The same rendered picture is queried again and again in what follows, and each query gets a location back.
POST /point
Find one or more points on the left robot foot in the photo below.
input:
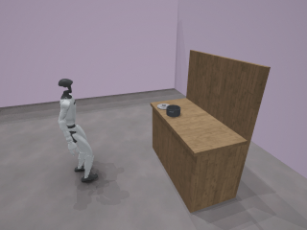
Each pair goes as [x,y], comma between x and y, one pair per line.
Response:
[79,170]

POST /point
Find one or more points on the table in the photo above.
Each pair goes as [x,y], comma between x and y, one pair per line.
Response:
[205,148]

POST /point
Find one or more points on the robot right thigh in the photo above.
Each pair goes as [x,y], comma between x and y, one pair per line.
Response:
[82,144]

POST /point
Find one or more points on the robot right hand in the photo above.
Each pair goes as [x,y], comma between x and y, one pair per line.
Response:
[72,146]

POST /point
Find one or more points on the robot right forearm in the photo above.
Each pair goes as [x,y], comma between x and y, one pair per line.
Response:
[65,131]

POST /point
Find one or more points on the lid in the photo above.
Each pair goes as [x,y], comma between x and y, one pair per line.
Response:
[160,106]

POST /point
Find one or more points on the pot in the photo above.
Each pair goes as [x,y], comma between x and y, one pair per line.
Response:
[173,110]

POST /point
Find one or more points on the right robot upper arm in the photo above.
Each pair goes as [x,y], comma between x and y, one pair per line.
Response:
[65,105]

